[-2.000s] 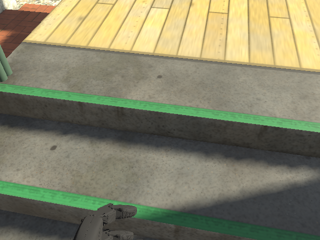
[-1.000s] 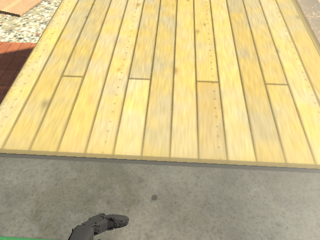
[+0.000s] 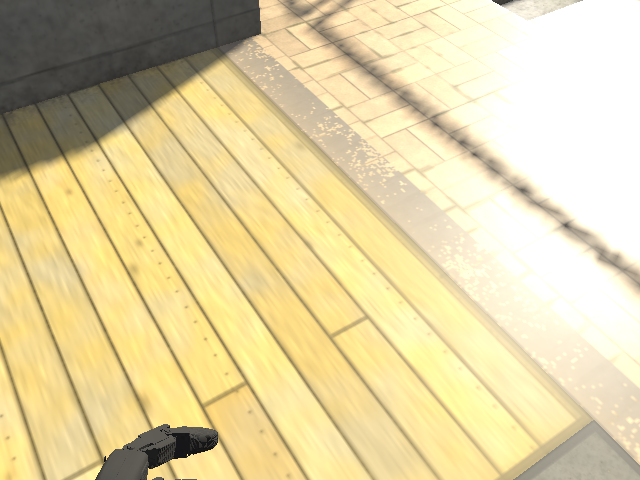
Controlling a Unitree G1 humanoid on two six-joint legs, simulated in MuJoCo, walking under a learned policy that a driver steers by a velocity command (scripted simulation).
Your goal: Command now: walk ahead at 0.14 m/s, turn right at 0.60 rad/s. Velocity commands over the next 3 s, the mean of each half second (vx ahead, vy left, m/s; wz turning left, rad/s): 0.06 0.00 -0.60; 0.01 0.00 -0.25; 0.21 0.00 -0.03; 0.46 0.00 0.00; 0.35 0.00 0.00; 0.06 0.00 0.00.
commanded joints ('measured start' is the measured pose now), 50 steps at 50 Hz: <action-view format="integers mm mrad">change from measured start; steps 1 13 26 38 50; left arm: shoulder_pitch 41 230 287 175 193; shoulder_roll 95 175 132 101 95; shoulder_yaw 44 100 66 18 1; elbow -24 -24 -207 -251 -215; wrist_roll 2 -11 -47 -44 -7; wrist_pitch -9 -42 115 108 73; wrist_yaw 33 116 162 141 131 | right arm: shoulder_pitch -31 -165 -156 -167 -115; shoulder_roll -214 -107 -206 -163 -100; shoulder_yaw -77 -69 -93 -69 -59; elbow -69 -262 -306 -388 -336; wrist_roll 17 18 53 61 51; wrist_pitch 17 44 129 170 142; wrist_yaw -13 -11 -47 -35 -23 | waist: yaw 69 0 38 7 10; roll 99 -4 20 227 -72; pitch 5 -85 -162 -76 94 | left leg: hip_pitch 229 -473 -117 -202 -254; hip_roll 276 12 147 135 1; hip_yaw -100 -459 -623 -605 -431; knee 86 882 148 111 233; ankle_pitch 1050 -115 198 249 84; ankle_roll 150 -56 42 210 -9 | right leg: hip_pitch -3 362 122 201 194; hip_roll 45 -105 121 78 -15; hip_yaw -23 361 370 21 189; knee -191 -548 -106 -2 -450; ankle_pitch -53 319 -407 -386 -447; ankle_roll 10 -261 -21 139 13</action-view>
